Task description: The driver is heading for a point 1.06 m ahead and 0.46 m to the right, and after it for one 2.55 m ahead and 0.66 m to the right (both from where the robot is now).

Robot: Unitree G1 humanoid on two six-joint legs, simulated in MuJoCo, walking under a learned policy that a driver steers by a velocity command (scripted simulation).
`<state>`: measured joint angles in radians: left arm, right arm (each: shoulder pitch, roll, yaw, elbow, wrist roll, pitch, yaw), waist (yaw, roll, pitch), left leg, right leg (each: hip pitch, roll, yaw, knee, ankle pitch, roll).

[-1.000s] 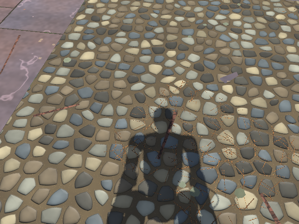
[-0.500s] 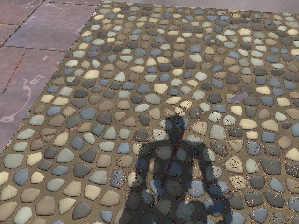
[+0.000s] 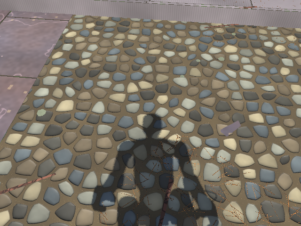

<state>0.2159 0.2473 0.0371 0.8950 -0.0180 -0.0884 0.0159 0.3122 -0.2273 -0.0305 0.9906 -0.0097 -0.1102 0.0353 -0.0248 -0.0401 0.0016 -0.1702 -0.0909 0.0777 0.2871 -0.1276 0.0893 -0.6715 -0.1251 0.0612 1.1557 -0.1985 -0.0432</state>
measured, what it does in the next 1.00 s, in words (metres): walks ahead, turning right: right foot, then left foot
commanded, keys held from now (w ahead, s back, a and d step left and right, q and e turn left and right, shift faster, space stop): w+e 1.00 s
